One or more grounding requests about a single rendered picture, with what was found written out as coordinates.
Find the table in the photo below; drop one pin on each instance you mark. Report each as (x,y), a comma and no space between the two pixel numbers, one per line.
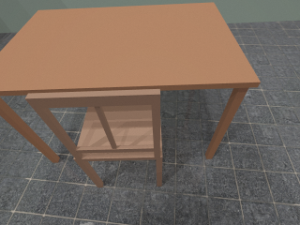
(167,47)

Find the chair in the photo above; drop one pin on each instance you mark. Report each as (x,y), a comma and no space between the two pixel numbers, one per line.
(118,125)

